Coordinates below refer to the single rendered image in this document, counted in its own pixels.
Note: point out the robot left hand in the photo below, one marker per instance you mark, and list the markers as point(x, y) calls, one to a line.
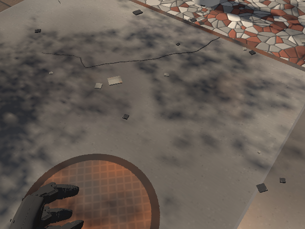
point(33, 214)

